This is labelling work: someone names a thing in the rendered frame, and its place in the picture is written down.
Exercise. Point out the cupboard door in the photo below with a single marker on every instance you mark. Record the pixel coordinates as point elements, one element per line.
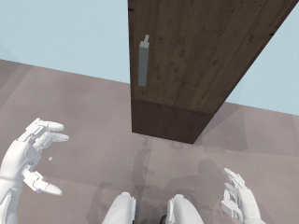
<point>199,48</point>

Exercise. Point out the left robot forearm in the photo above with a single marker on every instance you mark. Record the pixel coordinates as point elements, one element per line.
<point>10,191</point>

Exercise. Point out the right robot hand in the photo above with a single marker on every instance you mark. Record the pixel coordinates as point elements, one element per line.
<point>244,205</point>

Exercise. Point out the handle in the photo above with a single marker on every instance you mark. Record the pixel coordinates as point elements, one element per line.
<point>143,59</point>

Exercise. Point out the robot right thigh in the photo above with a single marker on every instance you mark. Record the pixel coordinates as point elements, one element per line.
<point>181,211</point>

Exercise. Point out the left robot hand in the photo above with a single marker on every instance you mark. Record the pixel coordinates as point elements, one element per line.
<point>15,165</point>

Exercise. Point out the right robot shin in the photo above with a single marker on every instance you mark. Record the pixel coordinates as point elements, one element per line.
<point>177,196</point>

